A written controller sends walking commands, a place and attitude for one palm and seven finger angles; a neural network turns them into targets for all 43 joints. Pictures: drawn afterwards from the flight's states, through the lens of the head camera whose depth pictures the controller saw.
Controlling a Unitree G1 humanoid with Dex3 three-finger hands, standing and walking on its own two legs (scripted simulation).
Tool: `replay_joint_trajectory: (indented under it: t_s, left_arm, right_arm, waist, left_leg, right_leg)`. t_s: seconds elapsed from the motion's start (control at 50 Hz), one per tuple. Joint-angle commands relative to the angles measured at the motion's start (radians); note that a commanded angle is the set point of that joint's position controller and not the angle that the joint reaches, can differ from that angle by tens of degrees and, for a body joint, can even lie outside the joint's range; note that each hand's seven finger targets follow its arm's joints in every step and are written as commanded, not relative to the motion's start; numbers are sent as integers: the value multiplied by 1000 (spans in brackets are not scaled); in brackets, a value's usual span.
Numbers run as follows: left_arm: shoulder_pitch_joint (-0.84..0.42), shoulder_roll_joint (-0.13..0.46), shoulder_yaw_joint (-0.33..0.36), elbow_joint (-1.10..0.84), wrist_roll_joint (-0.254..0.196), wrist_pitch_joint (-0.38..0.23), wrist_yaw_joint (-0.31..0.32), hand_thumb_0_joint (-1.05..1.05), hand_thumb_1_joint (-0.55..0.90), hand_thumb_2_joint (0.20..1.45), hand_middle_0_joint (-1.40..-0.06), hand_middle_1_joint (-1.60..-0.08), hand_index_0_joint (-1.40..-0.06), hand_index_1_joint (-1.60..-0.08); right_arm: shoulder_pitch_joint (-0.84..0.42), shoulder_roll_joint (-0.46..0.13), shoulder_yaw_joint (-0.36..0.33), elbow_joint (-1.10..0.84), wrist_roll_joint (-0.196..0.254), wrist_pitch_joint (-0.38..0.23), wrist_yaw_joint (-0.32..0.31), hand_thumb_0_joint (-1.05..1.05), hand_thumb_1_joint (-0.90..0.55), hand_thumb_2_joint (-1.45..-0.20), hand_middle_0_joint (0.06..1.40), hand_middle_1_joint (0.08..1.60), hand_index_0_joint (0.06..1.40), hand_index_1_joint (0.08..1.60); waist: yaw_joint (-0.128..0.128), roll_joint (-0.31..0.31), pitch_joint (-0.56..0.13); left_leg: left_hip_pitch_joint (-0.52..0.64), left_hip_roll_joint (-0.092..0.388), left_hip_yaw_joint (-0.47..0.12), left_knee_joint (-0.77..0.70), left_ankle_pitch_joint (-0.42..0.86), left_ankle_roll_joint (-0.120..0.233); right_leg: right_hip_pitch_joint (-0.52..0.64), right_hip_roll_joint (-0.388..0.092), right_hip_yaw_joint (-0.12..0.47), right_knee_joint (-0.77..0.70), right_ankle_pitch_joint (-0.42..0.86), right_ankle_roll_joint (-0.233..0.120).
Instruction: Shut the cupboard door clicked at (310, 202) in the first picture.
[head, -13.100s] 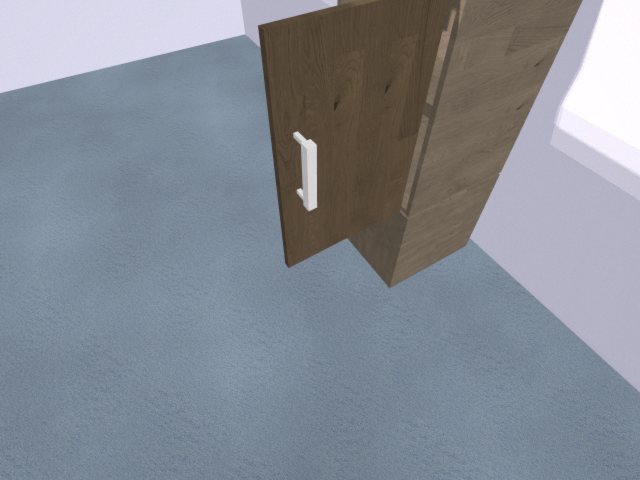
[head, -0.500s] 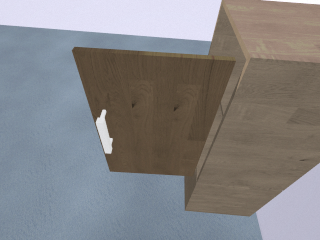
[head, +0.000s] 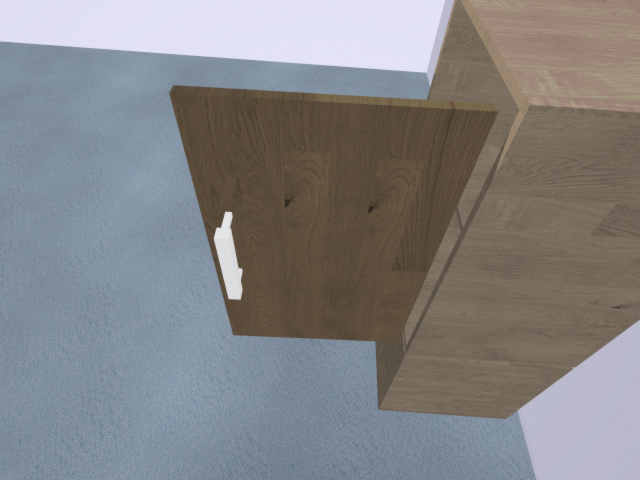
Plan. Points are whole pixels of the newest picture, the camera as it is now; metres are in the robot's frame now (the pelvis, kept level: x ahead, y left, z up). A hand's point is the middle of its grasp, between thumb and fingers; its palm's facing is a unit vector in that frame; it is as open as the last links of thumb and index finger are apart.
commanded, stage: come to a stop and stand still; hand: left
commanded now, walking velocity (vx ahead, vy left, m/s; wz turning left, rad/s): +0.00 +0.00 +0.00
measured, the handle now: (231, 257) +0.44 +0.17 -0.02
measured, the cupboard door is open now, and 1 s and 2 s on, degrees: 92 92 92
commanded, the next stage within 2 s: look again from close up in 0.06 s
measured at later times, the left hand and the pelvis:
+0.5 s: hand out of the picture -0.03 +0.15 -0.18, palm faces +0.01 -0.99 -0.17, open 7.4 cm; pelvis +0.00 -0.01 +0.00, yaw +0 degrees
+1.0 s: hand (216, 408) +0.20 +0.14 -0.01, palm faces +0.13 -0.99 -0.01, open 6.9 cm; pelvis -0.02 -0.05 -0.05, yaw +3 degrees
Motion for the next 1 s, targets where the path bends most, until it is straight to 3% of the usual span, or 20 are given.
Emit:
replay_joint_trajectory:
  t_s: [0.0,0.16,0.28,0.4,0.58,0.7,0.72,0.74,0.76,0.78,0.8,0.82,0.84,0.86,0.88,0.9,0.92,0.94,0.96,0.98]
  left_arm:
    - [92,84,17,-19,-1,-9,10,0,900,900,-200,-300,-200,-300]
    - [100,77,21,-11,-1,-8,12,0,900,900,-200,-300,-200,-300]
    - [101,73,18,-11,0,-14,10,0,900,900,-200,-300,-200,-300]
    - [102,64,17,-5,-1,-14,10,0,900,900,-200,-300,-200,-300]
    - [104,55,16,-5,-2,-17,8,0,900,900,-200,-300,-200,-300]
    - [97,48,16,-6,-4,-21,9,0,900,900,-200,-300,-200,-300]
    - [89,64,3,7,16,-37,37,0,900,900,-200,-300,-200,-300]
    - [-742,548,320,-1614,-121,-277,25,0,900,900,-200,-300,-200,-300]
    - [-170,188,31,-1430,-142,-237,38,0,900,900,-218,-320,-218,-320]
    - [78,43,-12,-1308,-161,-115,65,0,900,900,-237,-340,-237,-340]
    - [90,-42,-78,-1128,-171,-78,72,0,900,900,-255,-360,-255,-360]
    - [3,-35,-58,-1164,-190,-128,64,0,900,900,-273,-380,-273,-380]
    - [14,9,3,-1069,-185,-180,45,0,900,900,-292,-400,-292,-400]
    - [47,20,54,-955,-191,-244,17,0,900,900,-310,-420,-310,-420]
    - [166,31,109,-862,-208,-320,-35,0,900,900,-328,-440,-328,-440]
    - [243,-30,82,-824,-238,-408,-101,0,900,900,-347,-460,-347,-460]
    - [308,-33,102,-824,-269,-499,-176,0,900,900,-365,-480,-365,-480]
    - [340,-11,127,-843,-297,-584,-256,0,900,900,-383,-500,-383,-500]
    - [318,33,151,-858,-313,-659,-335,0,900,900,-402,-520,-402,-520]
    - [335,95,213,-823,-310,-688,-386,0,900,900,-420,-540,-420,-540]
  right_arm:
    - [28,-140,-29,-38,5,-14,-9,0,-900,-900,200,300,200,300]
    - [37,-134,-32,-33,5,-13,-11,0,-900,-900,200,300,200,300]
    - [39,-118,-29,-31,6,-11,-7,0,-900,-900,200,300,200,300]
    - [42,-111,-26,-30,5,-11,-8,0,-900,-900,200,300,200,300]
    - [57,-96,-22,-22,6,-9,-7,0,-900,-900,200,300,200,300]
    - [68,-87,-20,-18,5,-10,-8,0,-900,-900,200,300,200,300]
    - [35,-128,-4,-100,-1,-20,0,0,-900,-900,200,300,200,300]
    - [104,-326,-43,-458,22,-179,-93,0,-900,-900,200,300,200,300]
    - [29,-212,12,-441,56,-276,-92,0,-900,-900,200,300,200,300]
    - [-2,-202,16,-424,48,-329,-72,0,-900,-900,200,300,200,300]
    - [-30,-178,30,-386,71,-354,-60,0,-900,-900,200,300,200,300]
    - [-24,-218,0,-437,62,-368,-47,0,-900,-900,200,300,200,300]
    - [-32,-234,-14,-457,45,-381,-38,0,-900,-900,200,300,200,300]
    - [-34,-237,-28,-475,27,-380,-26,0,-900,-900,200,300,200,300]
    - [-51,-231,-47,-511,29,-379,-8,0,-900,-900,200,300,200,300]
    - [-70,-213,-53,-548,19,-381,6,0,-900,-900,200,300,200,300]
    - [-86,-210,-67,-581,15,-380,18,0,-900,-900,200,300,200,300]
    - [-100,-216,-77,-614,16,-371,29,0,-900,-900,200,300,200,300]
    - [-117,-220,-82,-646,21,-365,35,0,-900,-900,200,300,200,300]
    - [-106,-218,-92,-671,32,-351,42,0,-900,-900,200,300,200,300]
  waist:
    - [0,29,26]
    - [-4,41,30]
    - [-6,8,36]
    - [-9,41,42]
    - [-8,24,54]
    - [-11,17,43]
    - [-10,-20,53]
    - [-187,-14,-343]
    - [-39,308,-542]
    - [-21,370,-377]
    - [-43,193,-99]
    - [-81,132,12]
    - [-84,73,35]
    - [-84,-50,34]
    - [-30,-103,-10]
    - [1,-225,-53]
    - [31,-280,-98]
    - [48,-269,-132]
    - [42,-238,-156]
    - [56,-141,-173]
  left_leg:
    - [29,216,-249,-152,-142,-91]
    - [44,217,-250,-169,-153,-107]
    - [40,203,-227,-140,-138,-89]
    - [37,201,-224,-143,-152,-91]
    - [22,197,-216,-135,-170,-88]
    - [34,191,-208,-113,-123,-88]
    - [-61,215,-187,40,33,-102]
    - [255,141,-201,17,75,-83]
    - [371,170,-216,9,68,-131]
    - [229,184,-280,-32,-25,-197]
    - [20,153,-272,-41,-214,-172]
    - [-70,133,-272,27,-305,-137]
    - [-149,107,-265,108,-330,-124]
    - [-252,91,-262,199,-344,-122]
    - [-317,75,-234,278,-319,-130]
    - [-398,69,-206,366,-298,-131]
    - [-469,61,-180,443,-274,-132]
    - [-538,54,-165,506,-269,-134]
    - [-607,45,-156,572,-277,-134]
    - [-637,45,-152,610,-258,-132]
  right_leg:
    - [-76,-36,21,-47,30,-55]
    - [-93,-33,21,-42,24,-53]
    - [-99,-38,37,-74,30,-56]
    - [-108,-36,39,-75,22,-56]
    - [-113,-33,44,-90,0,-60]
    - [-114,-36,52,-92,14,-65]
    - [-88,-33,18,-40,29,-69]
    - [-133,82,-42,62,130,-65]
    - [-166,120,-85,97,-1,-86]
    - [-200,115,-82,190,-102,-90]
    - [-289,92,-86,204,-103,-84]
    - [-317,86,-94,138,-109,-82]
    - [-368,78,-94,118,-140,-81]
    - [-461,77,-100,158,-203,-79]
    - [-490,77,-93,205,-256,-88]
    - [-547,74,-90,267,-317,-87]
    - [-577,73,-65,314,-342,-88]
    - [-589,67,-35,359,-348,-93]
    - [-593,49,24,391,-336,-91]
    - [-590,43,57,431,-302,-102]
